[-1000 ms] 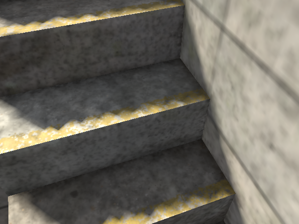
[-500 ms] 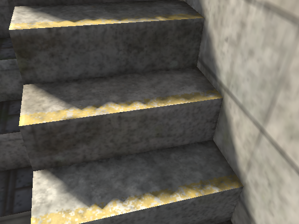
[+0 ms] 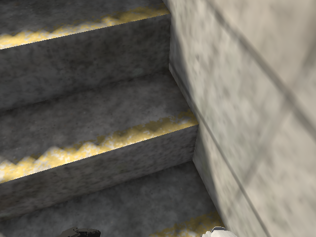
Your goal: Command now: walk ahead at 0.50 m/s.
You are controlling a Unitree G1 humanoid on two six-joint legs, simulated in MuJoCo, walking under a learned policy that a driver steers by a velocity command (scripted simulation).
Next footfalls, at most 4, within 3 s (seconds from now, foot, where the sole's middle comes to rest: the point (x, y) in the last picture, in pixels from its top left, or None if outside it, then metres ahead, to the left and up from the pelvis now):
0.68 left None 0.27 0.27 -0.42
1.44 right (175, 203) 0.44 -0.04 -0.41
2.00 left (8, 171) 0.46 0.38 -0.20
2.70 right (119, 223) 0.39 0.13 -0.42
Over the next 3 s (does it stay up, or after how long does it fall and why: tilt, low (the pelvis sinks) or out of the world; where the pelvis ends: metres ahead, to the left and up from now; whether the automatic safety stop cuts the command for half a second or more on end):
stays up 0.46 0.25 0.38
